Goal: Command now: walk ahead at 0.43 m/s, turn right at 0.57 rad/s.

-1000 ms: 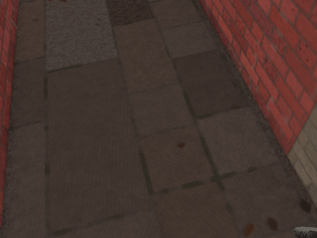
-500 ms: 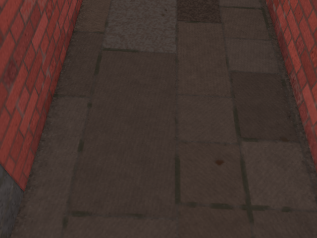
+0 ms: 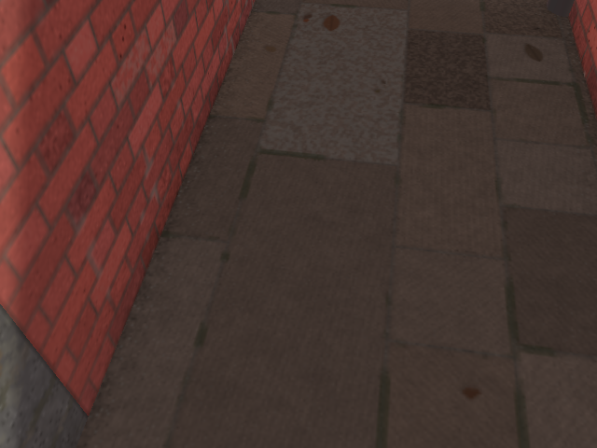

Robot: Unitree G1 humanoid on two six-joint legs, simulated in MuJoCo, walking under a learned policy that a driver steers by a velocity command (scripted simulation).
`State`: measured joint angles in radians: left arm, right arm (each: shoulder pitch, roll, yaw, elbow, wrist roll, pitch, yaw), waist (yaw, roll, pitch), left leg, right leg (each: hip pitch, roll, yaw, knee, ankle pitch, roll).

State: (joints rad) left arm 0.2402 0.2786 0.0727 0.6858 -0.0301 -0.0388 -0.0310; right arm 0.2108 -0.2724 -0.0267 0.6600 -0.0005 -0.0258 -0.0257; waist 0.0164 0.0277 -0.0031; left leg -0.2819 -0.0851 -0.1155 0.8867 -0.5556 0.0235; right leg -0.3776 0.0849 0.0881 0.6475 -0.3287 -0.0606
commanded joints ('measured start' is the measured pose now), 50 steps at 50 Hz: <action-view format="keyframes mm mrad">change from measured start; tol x32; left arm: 1 199 206 61 -38 21 -56 14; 32 -368 34 -41 -302 -7 -46 -38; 36 318 249 61 -135 -10 9 22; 50 -6 81 3 44 61 -95 24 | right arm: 1 -195 -133 -39 -167 17 -79 15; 37 436 2 38 186 8 -102 26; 50 14 -27 -6 -6 37 12 42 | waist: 1 99 -206 31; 14 -100 278 -73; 31 -59 -18 283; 35 251 219 -81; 37 114 -250 -489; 50 -53 -102 206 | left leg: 1 -605 50 -86 245 63 5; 11 408 64 44 -386 377 -68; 13 640 468 -578 -627 -180 85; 30 274 370 122 -875 672 162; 35 252 365 157 -297 1586 94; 37 -279 93 -30 439 106 41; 50 -467 276 66 254 571 6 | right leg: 1 449 -362 794 -430 -456 -296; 10 -174 -107 377 -328 -161 -79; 14 -604 -91 125 544 -155 32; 20 -593 -201 13 666 152 45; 31 -406 -135 -160 105 301 -18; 35 378 -20 -156 10 164 -70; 37 974 -485 611 -143 -352 -165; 42 308 -383 202 -409 -7 -87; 50 119 -284 -278 -552 284 -48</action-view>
